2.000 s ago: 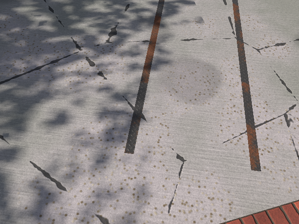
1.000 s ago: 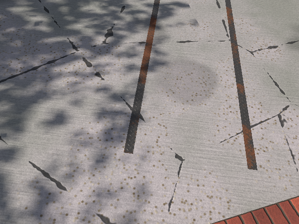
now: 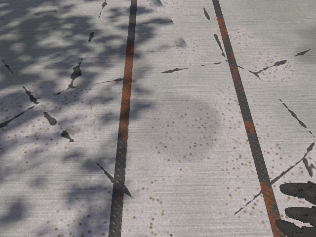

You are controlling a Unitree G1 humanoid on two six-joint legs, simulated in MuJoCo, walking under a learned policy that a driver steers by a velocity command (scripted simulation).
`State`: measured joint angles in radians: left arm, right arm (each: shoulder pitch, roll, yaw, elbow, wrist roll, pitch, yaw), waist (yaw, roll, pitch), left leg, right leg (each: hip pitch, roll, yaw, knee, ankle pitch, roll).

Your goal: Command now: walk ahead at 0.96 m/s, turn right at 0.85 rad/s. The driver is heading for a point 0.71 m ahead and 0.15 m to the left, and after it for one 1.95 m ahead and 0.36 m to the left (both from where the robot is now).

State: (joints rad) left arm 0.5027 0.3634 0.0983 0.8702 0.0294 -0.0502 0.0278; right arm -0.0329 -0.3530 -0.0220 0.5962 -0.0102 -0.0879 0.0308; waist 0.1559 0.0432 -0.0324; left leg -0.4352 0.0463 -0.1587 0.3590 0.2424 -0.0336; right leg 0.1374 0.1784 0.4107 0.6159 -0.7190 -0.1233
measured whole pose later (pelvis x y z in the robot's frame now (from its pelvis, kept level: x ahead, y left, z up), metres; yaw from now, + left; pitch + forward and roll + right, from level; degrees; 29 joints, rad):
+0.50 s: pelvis +0.39 +0.02 -0.07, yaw +2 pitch +1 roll +0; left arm -0.02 0.21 -0.01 0.69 0.01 -0.08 -0.01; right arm 0.48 -0.20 -0.03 0.91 0.04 -0.03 -0.03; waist -0.09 -0.01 0.08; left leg -0.33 -0.05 -0.09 1.26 -0.52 -0.04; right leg -0.43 0.01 -0.07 0.56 -0.14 -0.05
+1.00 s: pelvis +0.54 +0.09 -0.06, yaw +28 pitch +2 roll -2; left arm 0.00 0.31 0.07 0.74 0.00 -0.01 0.01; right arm 0.20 -0.33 -0.09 0.57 0.01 0.03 0.00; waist -0.02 0.00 0.10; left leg -0.41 -0.08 -0.06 0.49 -0.12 0.09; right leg -0.52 0.01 0.07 1.10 -0.44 0.04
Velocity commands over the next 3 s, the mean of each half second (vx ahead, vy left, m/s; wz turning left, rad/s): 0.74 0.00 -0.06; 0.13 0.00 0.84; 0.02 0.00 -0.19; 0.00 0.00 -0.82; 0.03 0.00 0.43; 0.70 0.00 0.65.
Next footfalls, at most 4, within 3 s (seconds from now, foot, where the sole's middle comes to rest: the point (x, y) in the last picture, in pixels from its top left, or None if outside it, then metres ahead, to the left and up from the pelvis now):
0.04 left None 0.15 0.15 -0.84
0.38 right None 0.53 -0.06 -0.84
0.82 left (142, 211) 0.62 0.20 -0.84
1.26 right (191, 200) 0.70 -0.01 -0.84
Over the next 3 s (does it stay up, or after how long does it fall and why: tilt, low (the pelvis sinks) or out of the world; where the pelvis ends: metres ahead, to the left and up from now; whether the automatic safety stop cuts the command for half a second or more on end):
stays up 0.86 0.20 -0.09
